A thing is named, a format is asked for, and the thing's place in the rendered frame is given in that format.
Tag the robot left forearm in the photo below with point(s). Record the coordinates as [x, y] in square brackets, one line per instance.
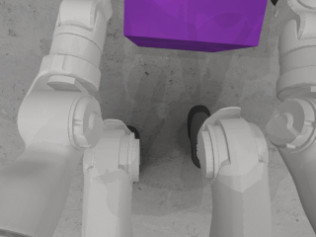
[77, 45]

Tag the left robot shin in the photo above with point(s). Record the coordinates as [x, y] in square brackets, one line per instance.
[89, 153]

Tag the robot right upper arm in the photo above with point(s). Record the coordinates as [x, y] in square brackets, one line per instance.
[292, 130]

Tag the robot right forearm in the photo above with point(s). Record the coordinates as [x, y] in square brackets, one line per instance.
[295, 23]

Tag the robot left upper arm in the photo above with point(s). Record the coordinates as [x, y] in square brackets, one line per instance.
[56, 127]

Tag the carton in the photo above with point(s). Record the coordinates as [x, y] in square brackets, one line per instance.
[195, 25]

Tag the left robot foot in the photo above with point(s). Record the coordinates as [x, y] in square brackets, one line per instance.
[136, 134]

